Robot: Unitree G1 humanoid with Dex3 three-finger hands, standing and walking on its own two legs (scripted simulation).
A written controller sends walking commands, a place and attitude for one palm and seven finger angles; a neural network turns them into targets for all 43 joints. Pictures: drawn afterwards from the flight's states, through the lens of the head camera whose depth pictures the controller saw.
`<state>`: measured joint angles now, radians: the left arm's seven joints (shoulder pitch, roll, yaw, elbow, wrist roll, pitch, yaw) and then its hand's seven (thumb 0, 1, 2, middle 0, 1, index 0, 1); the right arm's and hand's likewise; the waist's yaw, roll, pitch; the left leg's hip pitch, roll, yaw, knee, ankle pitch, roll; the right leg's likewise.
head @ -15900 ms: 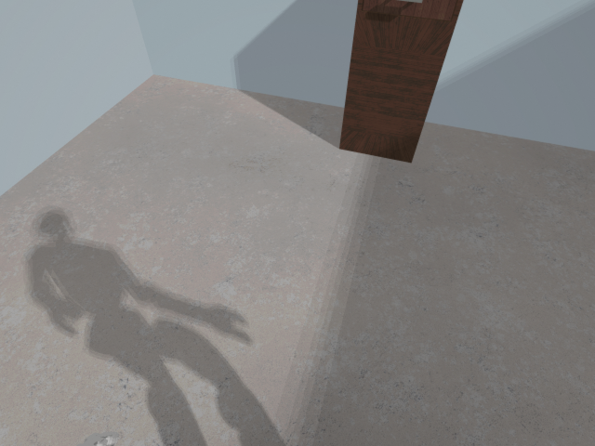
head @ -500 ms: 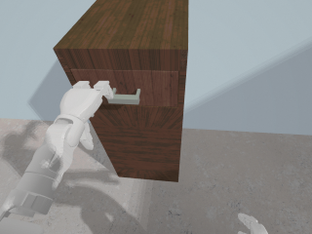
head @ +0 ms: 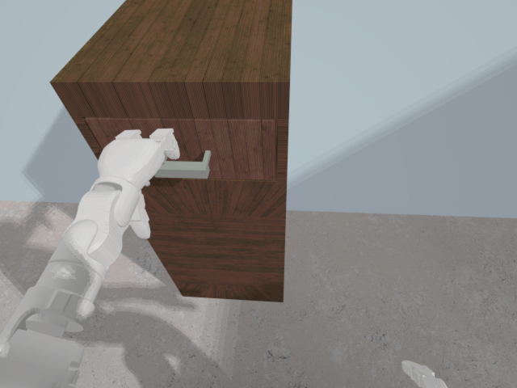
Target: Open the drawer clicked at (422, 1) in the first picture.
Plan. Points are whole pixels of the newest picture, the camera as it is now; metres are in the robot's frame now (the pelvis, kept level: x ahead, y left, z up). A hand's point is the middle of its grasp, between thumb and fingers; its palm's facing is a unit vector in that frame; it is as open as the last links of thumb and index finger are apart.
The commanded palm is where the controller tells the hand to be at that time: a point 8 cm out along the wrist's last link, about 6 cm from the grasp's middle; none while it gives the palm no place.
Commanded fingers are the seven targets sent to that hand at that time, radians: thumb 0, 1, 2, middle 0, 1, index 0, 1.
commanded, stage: move the hooked fingers above the handle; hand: left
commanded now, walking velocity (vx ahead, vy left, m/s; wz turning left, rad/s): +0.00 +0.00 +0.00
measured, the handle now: (183, 162) +0.51 +0.19 +0.04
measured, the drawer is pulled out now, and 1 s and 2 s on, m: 0.00 0.00 0.00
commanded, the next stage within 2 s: lower the fingers behind the handle in 1.54 s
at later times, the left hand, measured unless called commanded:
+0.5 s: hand (170, 165) +0.46 +0.19 +0.09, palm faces -0.04 -0.04 -1.00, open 13.8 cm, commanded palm +0.44 +0.20 +0.16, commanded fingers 0.00 -0.50 0.30 -0.30 -1.20 -0.30 -1.20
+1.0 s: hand (164, 164) +0.45 +0.20 +0.09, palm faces -0.01 -0.04 -1.00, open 13.8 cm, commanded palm +0.44 +0.19 +0.16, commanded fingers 0.00 -0.50 0.30 -0.30 -1.20 -0.30 -1.20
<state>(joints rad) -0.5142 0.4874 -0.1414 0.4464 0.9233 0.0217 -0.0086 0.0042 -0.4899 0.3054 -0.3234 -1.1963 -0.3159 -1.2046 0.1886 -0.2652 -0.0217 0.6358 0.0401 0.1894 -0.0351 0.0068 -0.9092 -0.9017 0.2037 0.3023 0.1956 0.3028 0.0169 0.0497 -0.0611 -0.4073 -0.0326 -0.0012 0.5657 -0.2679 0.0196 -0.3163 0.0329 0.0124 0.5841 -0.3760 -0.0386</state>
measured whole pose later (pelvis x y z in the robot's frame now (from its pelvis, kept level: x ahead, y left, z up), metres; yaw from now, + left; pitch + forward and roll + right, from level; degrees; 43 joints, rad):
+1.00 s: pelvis -0.01 +0.01 -0.01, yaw -1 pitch +10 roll +0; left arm -0.78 0.45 -0.17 0.82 0.99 0.00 0.10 0.00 -0.49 0.31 -0.33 -1.20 -0.32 -1.21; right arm 0.30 -0.25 -0.06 0.68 0.04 0.17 -0.03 0.00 -0.91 -0.90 0.20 0.30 0.20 0.30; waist -0.05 0.04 -0.10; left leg -0.53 -0.03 0.01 0.63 -0.28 0.04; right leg -0.43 0.03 0.02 0.63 -0.38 -0.02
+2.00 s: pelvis +0.00 +0.00 -0.01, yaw -1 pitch +11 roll +0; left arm -0.74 0.45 -0.13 0.83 1.01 -0.03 0.14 0.00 -0.49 0.31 -0.32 -1.20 -0.32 -1.20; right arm 0.29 -0.26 -0.05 0.66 0.03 0.17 -0.03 0.00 -0.91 -0.90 0.20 0.30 0.20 0.30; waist -0.05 0.04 -0.11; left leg -0.56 -0.01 0.00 0.65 -0.29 0.01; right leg -0.47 0.05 0.01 0.66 -0.39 -0.05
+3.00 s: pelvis -0.02 +0.01 -0.02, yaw -1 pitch +15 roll -1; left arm -0.86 0.41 -0.16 1.04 1.05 0.05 0.27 0.00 -0.49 0.31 -0.31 -1.24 -0.29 -1.26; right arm 0.35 -0.24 -0.04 0.67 0.03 0.18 -0.04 0.00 -0.91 -0.90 0.21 0.30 0.20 0.30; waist -0.10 0.04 -0.15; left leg -0.72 -0.01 0.01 0.77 -0.31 0.03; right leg -0.62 0.05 0.01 0.76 -0.41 -0.03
